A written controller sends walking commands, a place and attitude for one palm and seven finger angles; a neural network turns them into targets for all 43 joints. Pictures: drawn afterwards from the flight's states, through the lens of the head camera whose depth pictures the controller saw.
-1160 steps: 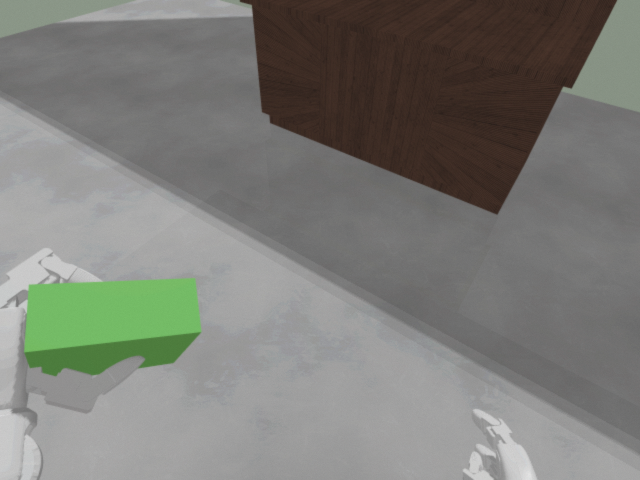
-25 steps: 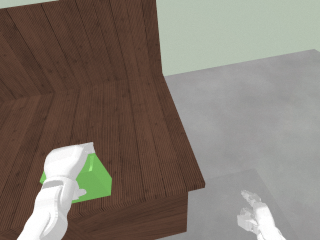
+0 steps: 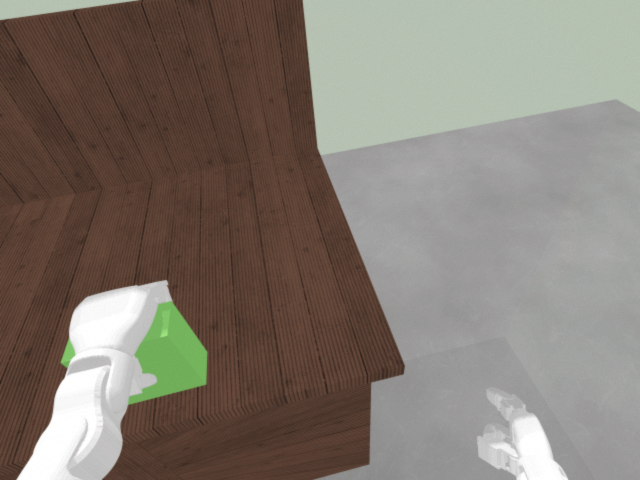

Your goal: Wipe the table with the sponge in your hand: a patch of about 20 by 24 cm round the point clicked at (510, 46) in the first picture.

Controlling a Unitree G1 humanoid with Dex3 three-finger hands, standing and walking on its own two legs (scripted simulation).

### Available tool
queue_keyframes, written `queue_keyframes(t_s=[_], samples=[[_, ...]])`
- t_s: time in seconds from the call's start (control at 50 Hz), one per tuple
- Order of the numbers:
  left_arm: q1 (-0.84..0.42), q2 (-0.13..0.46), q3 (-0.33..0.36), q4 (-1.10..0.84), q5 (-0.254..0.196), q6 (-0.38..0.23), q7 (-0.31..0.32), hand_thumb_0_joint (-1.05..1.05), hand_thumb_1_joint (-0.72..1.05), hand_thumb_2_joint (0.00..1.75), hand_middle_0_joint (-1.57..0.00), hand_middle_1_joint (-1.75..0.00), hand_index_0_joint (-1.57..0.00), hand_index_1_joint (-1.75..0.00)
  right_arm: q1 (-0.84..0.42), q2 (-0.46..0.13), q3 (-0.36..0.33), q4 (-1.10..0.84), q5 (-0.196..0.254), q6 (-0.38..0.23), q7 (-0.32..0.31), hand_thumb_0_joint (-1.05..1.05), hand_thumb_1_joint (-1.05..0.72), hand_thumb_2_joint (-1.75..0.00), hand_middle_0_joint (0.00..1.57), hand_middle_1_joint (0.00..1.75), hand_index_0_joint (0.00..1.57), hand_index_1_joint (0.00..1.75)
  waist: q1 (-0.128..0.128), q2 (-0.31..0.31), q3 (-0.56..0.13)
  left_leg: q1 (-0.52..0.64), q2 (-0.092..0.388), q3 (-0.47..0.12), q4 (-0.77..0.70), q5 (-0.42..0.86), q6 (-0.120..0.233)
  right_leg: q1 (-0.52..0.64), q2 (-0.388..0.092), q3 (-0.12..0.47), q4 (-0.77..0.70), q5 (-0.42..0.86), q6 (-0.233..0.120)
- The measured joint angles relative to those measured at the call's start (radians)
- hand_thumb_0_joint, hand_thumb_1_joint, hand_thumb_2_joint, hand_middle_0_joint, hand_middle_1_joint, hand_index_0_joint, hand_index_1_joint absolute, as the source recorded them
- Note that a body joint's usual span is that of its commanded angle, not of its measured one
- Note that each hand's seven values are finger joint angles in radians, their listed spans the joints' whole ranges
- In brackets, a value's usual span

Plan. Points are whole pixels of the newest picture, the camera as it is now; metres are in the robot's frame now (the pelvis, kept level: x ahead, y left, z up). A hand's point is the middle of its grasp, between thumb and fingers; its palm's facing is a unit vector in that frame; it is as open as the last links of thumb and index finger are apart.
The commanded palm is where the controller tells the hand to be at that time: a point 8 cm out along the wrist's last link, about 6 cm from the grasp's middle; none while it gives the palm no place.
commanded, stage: move the sponge above the wiping area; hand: left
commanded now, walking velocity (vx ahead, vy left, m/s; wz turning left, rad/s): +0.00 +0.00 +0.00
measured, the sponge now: (150, 364) +0.24 +0.28 +0.01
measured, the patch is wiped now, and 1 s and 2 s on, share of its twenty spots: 0.00 0.00 0.05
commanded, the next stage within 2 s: lower the sponge onto the table in 0.10 s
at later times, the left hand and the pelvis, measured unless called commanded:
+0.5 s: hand (142, 337) +0.25 +0.27 +0.06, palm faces -0.01 -0.08 -1.00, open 9.6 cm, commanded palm +0.22 +0.27 +0.12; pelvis +0.00 +0.00 +0.00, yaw +0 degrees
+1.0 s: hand (152, 350) +0.24 +0.27 +0.04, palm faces -0.06 -0.09 -0.99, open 9.6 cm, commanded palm +0.22 +0.27 +0.10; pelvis +0.01 +0.00 +0.00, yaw +0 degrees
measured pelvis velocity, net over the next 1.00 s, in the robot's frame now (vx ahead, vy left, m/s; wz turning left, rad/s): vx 0.01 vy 0.00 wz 0.00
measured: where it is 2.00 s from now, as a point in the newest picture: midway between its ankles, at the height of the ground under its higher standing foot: outside the picture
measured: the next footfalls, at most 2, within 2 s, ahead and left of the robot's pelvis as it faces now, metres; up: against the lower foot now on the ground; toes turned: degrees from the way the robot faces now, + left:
none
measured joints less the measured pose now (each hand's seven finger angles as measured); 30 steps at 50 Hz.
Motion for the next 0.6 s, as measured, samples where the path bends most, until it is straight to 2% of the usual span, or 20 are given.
queue_keyframes(t_s=[0.16,0.28,0.38,0.48,0.6], samples=[[-0.002,-0.005,-0.001,-0.006,-0.004,-0.006,-0.019,0.0,-0.45,1.04,-0.78,-1.37,-0.77,-1.37,0.002,-0.005,-0.004,-0.007,-0.001,-0.009,0.002,0.02,-0.91,-0.9,0.2,0.3,0.2,0.3,0.001,0.002,0.001,-0.004,-0.004,-0.001,-0.001,0.001,0.003,0.0,-0.003,-0.001,-0.008,0.004,0.004],[0.005,-0.026,-0.03,-0.032,0.011,-0.02,-0.001,0.0,-0.45,1.04,-0.78,-1.37,-0.77,-1.37,0.0,0.001,-0.005,-0.009,-0.004,-0.009,0.007,0.02,-0.91,-0.9,0.2,0.3,0.2,0.3,0.006,0.002,-0.001,-0.007,-0.007,0.004,-0.003,0.001,0.006,-0.006,-0.008,0.004,-0.006,0.004,0.007],[-0.012,-0.031,-0.035,-0.023,0.018,0.014,0.015,0.0,-0.45,1.04,-0.78,-1.36,-0.77,-1.37,-0.008,0.012,0.003,-0.003,-0.001,0.002,0.011,0.02,-0.91,-0.9,0.2,0.3,0.2,0.3,0.007,-0.003,-0.004,-0.005,-0.008,0.005,-0.006,0.003,0.006,-0.006,-0.008,0.005,-0.006,0.004,0.007],[-0.012,-0.026,-0.029,-0.021,0.008,0.051,0.005,0.0,-0.45,1.04,-0.78,-1.37,-0.77,-1.37,-0.014,0.013,0.012,-0.006,0.002,0.011,0.013,0.02,-0.91,-0.9,0.2,0.3,0.2,0.3,0.002,-0.002,-0.006,0.001,-0.009,0.002,-0.009,0.003,0.006,0.003,-0.008,0.002,-0.011,0.004,0.007],[-0.021,-0.021,-0.038,0.002,0.007,0.04,-0.022,0.0,-0.45,1.04,-0.78,-1.37,-0.77,-1.37,-0.016,0.004,0.012,-0.01,0.0,0.008,0.007,0.02,-0.91,-0.9,0.2,0.3,0.2,0.3,0.004,0.001,-0.003,-0.001,-0.009,-0.003,-0.006,0.002,0.006,0.005,-0.008,-0.003,-0.013,0.003,0.007]])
